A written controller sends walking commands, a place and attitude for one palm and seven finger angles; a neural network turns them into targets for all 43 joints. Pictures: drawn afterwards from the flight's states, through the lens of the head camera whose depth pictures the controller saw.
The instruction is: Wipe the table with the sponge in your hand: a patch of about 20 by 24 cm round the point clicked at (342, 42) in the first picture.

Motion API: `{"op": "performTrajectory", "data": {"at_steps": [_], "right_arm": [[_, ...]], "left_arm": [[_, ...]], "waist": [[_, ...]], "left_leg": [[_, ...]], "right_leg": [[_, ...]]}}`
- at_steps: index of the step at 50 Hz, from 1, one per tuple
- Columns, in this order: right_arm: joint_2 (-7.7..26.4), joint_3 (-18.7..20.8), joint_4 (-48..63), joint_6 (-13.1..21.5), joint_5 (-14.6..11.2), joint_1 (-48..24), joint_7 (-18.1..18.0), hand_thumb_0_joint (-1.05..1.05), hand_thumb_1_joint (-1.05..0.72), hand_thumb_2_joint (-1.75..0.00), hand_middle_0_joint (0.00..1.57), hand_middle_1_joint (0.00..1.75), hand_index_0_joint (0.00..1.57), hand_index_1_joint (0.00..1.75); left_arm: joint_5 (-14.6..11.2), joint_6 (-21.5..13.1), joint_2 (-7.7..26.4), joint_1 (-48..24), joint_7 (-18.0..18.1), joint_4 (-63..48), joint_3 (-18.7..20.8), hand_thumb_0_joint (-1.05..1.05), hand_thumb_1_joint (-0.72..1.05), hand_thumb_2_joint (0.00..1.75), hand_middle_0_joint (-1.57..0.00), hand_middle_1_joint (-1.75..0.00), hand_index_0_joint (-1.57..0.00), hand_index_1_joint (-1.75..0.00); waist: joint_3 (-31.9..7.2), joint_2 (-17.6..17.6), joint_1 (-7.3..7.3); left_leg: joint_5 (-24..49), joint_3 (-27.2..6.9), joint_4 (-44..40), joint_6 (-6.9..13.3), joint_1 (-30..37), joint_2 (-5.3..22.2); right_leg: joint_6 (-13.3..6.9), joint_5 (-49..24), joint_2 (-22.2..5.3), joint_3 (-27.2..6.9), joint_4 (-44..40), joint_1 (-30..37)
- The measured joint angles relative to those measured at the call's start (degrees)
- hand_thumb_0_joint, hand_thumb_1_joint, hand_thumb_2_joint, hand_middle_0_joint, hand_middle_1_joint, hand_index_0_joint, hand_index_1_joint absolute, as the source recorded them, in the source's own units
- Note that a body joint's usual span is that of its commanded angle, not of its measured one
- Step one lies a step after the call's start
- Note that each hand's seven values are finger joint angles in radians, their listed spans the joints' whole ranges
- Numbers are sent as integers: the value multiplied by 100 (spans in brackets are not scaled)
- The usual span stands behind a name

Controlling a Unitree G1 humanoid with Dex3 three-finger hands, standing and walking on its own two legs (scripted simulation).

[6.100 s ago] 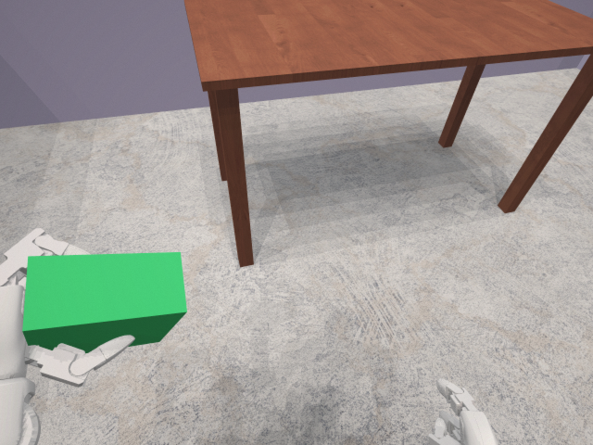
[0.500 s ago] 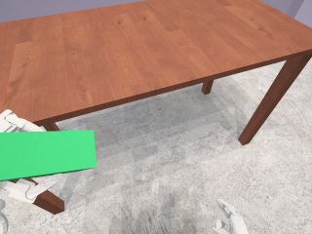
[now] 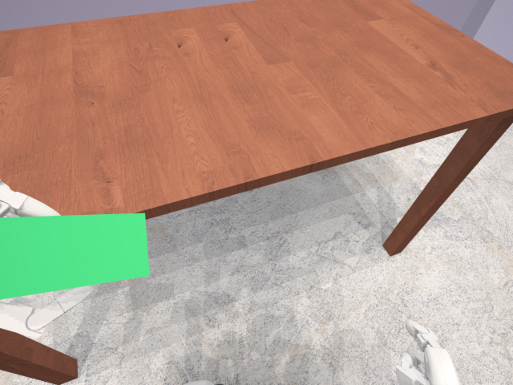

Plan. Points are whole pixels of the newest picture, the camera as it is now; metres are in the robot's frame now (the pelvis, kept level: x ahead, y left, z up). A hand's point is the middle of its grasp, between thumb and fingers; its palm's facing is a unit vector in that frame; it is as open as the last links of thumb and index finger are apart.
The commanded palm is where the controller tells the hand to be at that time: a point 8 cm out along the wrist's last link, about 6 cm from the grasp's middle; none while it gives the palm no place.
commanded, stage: come to a stop and stand still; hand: left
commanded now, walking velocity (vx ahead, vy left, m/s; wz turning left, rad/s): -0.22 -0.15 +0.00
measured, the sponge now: (87, 254) +0.22 +0.20 +0.17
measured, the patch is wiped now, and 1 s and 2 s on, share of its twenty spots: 0.00 0.00 0.00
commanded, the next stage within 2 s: look again from close up in 1.86 s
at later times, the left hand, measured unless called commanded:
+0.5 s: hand (1, 269) +0.20 +0.27 +0.18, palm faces +0.47 -0.75 -0.47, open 10.3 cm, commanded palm +0.10 +0.26 +0.19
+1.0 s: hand out of the picture +0.07 +0.25 +0.17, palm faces +0.37 -0.88 -0.30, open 10.3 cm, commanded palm +0.02 +0.28 +0.19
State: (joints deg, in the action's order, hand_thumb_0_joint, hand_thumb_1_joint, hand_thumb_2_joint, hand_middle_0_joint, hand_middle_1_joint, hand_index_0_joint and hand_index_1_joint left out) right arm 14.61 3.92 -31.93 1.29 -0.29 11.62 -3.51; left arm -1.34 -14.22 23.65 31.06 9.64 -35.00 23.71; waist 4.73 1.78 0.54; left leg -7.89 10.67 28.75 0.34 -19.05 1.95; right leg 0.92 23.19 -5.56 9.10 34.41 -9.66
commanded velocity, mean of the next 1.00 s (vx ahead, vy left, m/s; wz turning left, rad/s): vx -0.03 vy -0.03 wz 0.00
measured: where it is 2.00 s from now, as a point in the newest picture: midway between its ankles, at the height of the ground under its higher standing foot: outside the picture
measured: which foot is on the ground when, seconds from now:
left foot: down 0.00-0.80, up 0.82-0.94, down 0.96-1.00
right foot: down 0.00-0.00, up 0.02-0.38, down 0.40-0.94, up 0.96-1.00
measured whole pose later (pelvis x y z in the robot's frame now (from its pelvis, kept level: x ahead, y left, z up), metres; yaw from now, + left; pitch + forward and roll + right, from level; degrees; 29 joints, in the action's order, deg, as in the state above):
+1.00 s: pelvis -0.16 +0.01 -0.01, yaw -3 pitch -7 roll -3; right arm 10.5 -0.3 -34.0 8.0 0.3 11.2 -0.2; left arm -0.6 -11.5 18.9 17.8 4.8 -27.4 20.5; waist 6.7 0.8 -2.0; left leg -11.4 1.5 38.4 4.5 -19.8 -2.0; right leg -0.2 25.4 0.5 -2.5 49.0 -24.6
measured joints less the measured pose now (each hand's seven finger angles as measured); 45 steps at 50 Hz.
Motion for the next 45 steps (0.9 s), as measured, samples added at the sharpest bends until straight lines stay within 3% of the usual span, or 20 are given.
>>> {"op": "performTrajectory", "data": {"at_steps": [1, 3, 6, 11, 17, 19, 20, 21, 23, 25, 27, 30, 34, 38, 40, 43, 45], "right_arm": [[-99, -1, -29, -22, -16, -40, -18, 1, -90, -90, 20, 29, 20, 30], [-296, -89, -63, -33, 0, -135, 0, 1, -90, -90, 20, 29, 20, 30], [-576, -335, -112, 69, 63, -238, 100, 1, -90, -90, 20, 29, 20, 30], [-868, -636, -9, 358, 118, -261, 302, 1, -90, -90, 21, 30, 21, 30], [-850, -686, 12, 458, 124, -221, 336, 1, -90, -90, 21, 30, 21, 30], [-818, -523, 28, 677, 246, -23, 297, 1, -89, -90, 21, 30, 21, 30], [-796, -529, 39, 688, 211, 8, 279, 1, -89, -90, 21, 30, 21, 30], [-705, -535, -17, 689, 147, -66, 277, 1, -89, -90, 21, 30, 21, 30], [-448, -463, -104, 701, 67, -182, 322, 1, -90, -90, 21, 30, 21, 30], [-246, -356, -36, 692, -33, -130, 424, 1, -90, -90, 21, 30, 21, 30], [-136, -297, 27, 674, -102, -37, 478, 1, -90, -90, 21, 30, 21, 30], [-72, -250, 75, 683, -81, 151, 418, 2, -90, -90, 21, 30, 21, 30], [-67, -218, 29, 676, -15, 345, 215, 2, -90, -90, 20, 30, 20, 30], [-183, -213, 43, 654, -14, 429, 147, 2, -90, -90, 20, 30, 20, 30], [-239, -241, 68, 662, 4, 406, 199, 2, -90, -90, 20, 30, 20, 30], [-255, -332, -78, 574, 51, 257, 300, 1, -90, -90, 20, 30, 20, 30], [-262, -393, -252, 501, 90, 160, 336, 1, -90, -90, 20, 30, 20, 30]], "left_arm": [[-12, 25, 5, -140, 3, 112, 1, -1, -51, 100, -70, -136, -72, -135], [2, 85, -32, -442, -5, 424, -45, -1, -51, 100, -70, -136, -72, -135], [41, 270, -99, -767, -40, 681, -155, -1, -52, 100, -70, -136, -72, -135], [6, 388, -216, -611, -102, 9, -325, -1, -52, 100, -70, -136, -72, -135], [-99, 282, -110, -335, -152, -241, -240, -1, -52, 100, -70, -137, -72, -135], [159, 140, 562, -1085, -506, 364, 81, -1, -52, 100, -70, -136, -72, -135], [157, 93, 881, -1477, -606, 738, 279, -1, -52, 100, -70, -137, -72, -135], [117, 71, 923, -1804, -652, 1143, 403, -1, -52, 100, -70, -137, -72, -135], [54, 239, 604, -2136, -661, 1797, 481, -1, -52, 100, -70, -137, -72, -135], [12, 509, 167, -1968, -619, 1862, 405, -1, -52, 100, -70, -137, -72, -135], [-21, 585, -235, -1376, -595, 1438, 146, -1, -52, 100, -70, -137, -72, -136], [5, 514, -598, -433, -660, 699, -440, -1, -52, 100, -70, -137, -72, -136], [59, 370, -418, -230, -643, 446, -727, -1, -52, 100, -70, -137, -72, -136], [102, 333, -71, -1096, -507, 987, -304, -1, -51, 100, -69, -137, -72, -136], [107, 330, 34, -1489, -471, 1161, -22, -1, -51, 100, -69, -137, -72, -136], [89, 318, -30, -1481, -442, 961, 214, -1, -51, 100, -69, -137, -72, -136], [62, 307, -243, -1225, -451, 723, 121, -1, -51, 100, -69, -137, -72, -136]], "waist": [[14, 86, -32], [34, 126, -63], [76, 92, -34], [193, 5, -132], [140, -297, -189], [35, -181, -458], [23, 7, -491], [119, 1, -472], [327, -322, -315], [373, -529, -138], [340, -494, -4], [188, -230, 27], [80, -16, -35], [104, -52, -79], [182, -94, -54], [129, -36, -156], [-9, 3, -275]], "left_leg": [[-75, 59, 142, 151, 6, -55], [-335, 82, 348, 334, -2, -53], [-321, -42, 240, 339, 48, 23], [-89, -96, -79, 292, 133, 227], [213, -191, -385, 202, 93, 431], [203, -170, -117, 148, -213, 376], [124, -141, 156, 126, -401, 262], [44, -167, 375, 108, -478, 264], [195, -295, 439, 103, -401, 401], [190, -359, 430, 91, -353, 471], [34, -425, 459, 68, -310, 414], [-529, -661, 607, 27, -299, 183], [-308, -906, 457, 17, -205, 71], [-328, -1055, 272, 36, -280, 86], [-614, -1102, 382, 21, -409, 70], [-1174, -1043, 1903, -139, -860, -151], [-1291, -893, 2496, -164, -780, -252]], "right_leg": [[17, 149, -61, -133, 423, -129], [23, 699, 84, -488, 1454, -523], [57, 702, 291, -619, 2102, -920], [92, 287, 372, -507, 1637, -1095], [145, 272, 498, -362, 774, -793], [-137, -453, 413, -562, 329, -723], [-146, -860, 313, -834, -14, -622], [-19, -660, 312, -888, -4, -583], [83, -536, 460, -792, 73, -474], [85, -641, 542, -743, -13, -386], [57, -721, 560, -798, -31, -359], [14, -766, 576, -976, 7, -395], [-50, -639, 645, -1016, 34, -384], [-213, -70, 754, -948, 57, -465], [-243, -274, 752, -886, -26, -484], [-263, -738, 661, -1003, -18, -670], [-272, -835, 553, -1055, -54, -795]]}}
